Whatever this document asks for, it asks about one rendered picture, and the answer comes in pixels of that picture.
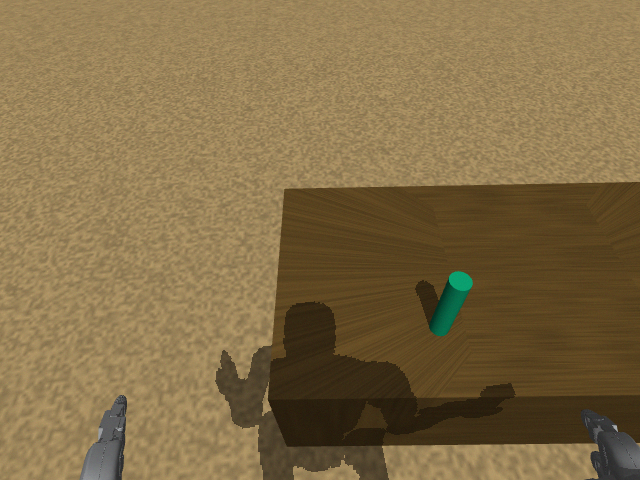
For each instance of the left robot hand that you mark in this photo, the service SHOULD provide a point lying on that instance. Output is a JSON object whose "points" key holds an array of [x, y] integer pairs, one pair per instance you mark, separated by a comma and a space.
{"points": [[104, 460]]}

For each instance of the can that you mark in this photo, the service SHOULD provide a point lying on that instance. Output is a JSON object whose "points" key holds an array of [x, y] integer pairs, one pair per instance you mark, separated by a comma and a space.
{"points": [[450, 303]]}

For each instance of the right robot hand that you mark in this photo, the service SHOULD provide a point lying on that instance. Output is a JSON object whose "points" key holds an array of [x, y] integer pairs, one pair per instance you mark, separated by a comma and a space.
{"points": [[619, 454]]}

